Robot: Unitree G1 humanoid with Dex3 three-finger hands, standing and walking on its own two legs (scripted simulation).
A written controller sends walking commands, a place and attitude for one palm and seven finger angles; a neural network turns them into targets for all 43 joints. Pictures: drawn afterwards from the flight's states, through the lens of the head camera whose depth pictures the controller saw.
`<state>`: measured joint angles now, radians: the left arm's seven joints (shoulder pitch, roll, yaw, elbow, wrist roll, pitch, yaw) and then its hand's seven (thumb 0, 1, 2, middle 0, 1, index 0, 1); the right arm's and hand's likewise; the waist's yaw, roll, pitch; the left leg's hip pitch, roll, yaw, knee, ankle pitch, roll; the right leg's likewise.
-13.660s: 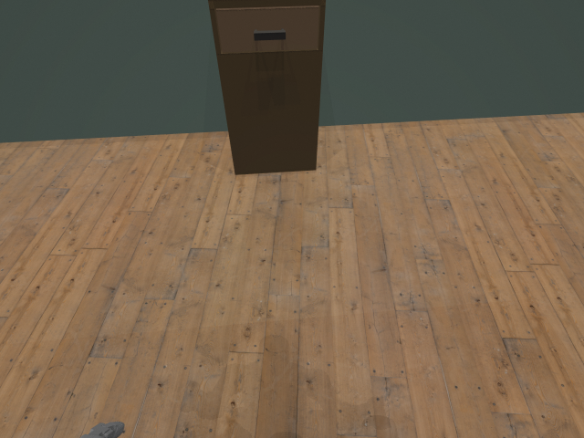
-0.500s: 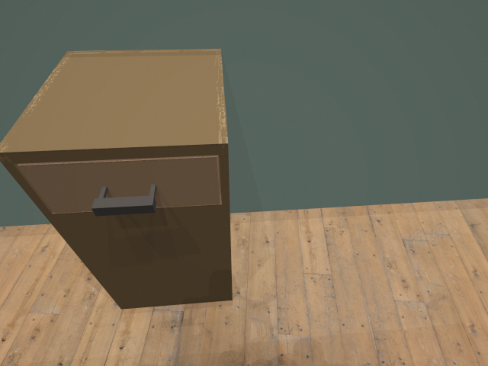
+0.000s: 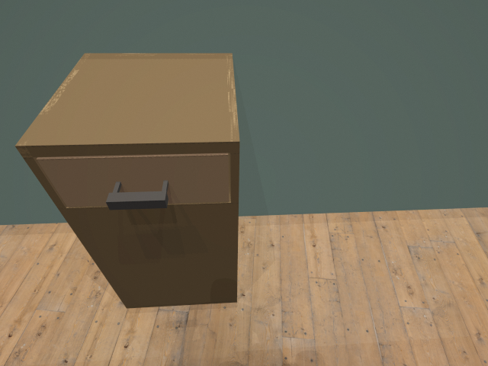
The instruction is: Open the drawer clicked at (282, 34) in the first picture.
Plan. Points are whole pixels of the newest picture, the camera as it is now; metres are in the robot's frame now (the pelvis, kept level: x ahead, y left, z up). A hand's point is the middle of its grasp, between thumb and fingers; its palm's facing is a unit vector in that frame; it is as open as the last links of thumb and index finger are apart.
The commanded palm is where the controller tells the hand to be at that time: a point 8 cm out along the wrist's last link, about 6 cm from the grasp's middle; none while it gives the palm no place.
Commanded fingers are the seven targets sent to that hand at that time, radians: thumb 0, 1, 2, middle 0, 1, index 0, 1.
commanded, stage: look again from close up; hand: left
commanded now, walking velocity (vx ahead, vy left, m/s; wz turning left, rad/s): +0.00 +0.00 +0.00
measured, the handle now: (140, 192) +0.48 +0.26 -0.03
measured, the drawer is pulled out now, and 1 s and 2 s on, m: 0.00 0.00 0.00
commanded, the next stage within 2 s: raise the hand with hooked fingers in 0.18 s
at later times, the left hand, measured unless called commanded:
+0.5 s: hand (116, 349) +0.16 +0.21 -0.04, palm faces -0.02 -0.63 -0.78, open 7.6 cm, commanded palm +0.10 +0.22 -0.03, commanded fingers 0.00 0.62 0.78 -0.22 -0.48 -0.22 -0.48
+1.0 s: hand (123, 299) +0.22 +0.21 +0.00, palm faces +0.10 -0.07 -0.99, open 10.3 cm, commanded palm +0.18 +0.21 +0.04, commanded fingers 0.00 0.04 0.53 -0.26 -0.86 -0.26 -0.86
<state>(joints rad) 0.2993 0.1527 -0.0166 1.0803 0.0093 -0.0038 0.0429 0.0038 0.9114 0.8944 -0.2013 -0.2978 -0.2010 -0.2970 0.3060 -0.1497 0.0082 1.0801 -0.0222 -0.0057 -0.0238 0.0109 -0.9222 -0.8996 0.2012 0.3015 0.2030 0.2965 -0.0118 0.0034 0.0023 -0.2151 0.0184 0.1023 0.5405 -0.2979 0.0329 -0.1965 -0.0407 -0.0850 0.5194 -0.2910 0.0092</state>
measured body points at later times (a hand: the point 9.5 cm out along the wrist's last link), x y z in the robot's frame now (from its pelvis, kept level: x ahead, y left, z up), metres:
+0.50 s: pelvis -0.02 +0.01 -0.01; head -0.03 -0.03 +0.44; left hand +0.16 +0.24 +0.01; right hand +0.10 -0.25 -0.13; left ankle +0.00 +0.09 -0.73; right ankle -0.01 -0.12 -0.73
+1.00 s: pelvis +0.00 -0.05 -0.03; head +0.03 -0.09 +0.42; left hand +0.21 +0.21 +0.05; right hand +0.26 -0.23 -0.12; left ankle +0.00 +0.09 -0.73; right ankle -0.01 -0.12 -0.73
